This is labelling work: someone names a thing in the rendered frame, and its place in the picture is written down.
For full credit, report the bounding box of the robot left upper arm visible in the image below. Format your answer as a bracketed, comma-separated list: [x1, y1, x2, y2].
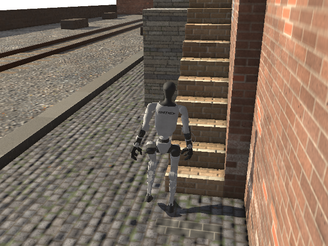
[141, 102, 157, 131]

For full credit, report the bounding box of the robot right forearm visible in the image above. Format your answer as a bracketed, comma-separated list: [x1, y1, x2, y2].
[184, 127, 193, 149]

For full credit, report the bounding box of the humanoid robot head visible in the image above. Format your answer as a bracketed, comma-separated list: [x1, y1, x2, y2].
[159, 81, 176, 107]

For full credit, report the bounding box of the robot right upper arm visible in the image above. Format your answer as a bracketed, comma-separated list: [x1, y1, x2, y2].
[178, 105, 190, 134]

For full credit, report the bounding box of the robot left forearm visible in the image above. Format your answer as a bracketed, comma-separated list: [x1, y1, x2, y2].
[133, 123, 146, 148]

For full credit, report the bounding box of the left robot thigh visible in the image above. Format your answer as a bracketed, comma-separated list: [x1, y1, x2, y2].
[146, 141, 157, 170]

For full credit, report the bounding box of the robot left hand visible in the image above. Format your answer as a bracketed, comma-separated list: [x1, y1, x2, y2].
[130, 146, 142, 160]

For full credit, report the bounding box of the robot right hand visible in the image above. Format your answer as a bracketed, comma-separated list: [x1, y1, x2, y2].
[181, 147, 193, 160]

